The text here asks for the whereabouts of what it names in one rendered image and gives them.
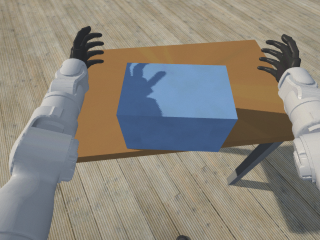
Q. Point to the carton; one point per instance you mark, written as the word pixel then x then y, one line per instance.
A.
pixel 177 107

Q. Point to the robot left hand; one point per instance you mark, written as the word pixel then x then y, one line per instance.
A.
pixel 80 47

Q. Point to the table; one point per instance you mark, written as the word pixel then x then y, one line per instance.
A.
pixel 260 110

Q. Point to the robot right forearm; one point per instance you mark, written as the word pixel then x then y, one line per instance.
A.
pixel 301 98

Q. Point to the right robot upper arm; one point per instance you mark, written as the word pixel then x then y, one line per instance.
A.
pixel 307 157

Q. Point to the robot left forearm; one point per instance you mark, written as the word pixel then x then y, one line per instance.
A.
pixel 60 106

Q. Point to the left robot upper arm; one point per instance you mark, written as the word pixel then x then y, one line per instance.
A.
pixel 44 159

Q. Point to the robot right hand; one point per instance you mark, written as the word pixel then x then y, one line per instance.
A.
pixel 289 58

